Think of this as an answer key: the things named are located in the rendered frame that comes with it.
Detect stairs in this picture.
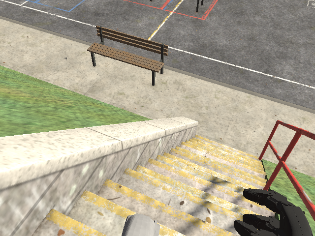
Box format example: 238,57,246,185
32,135,276,236

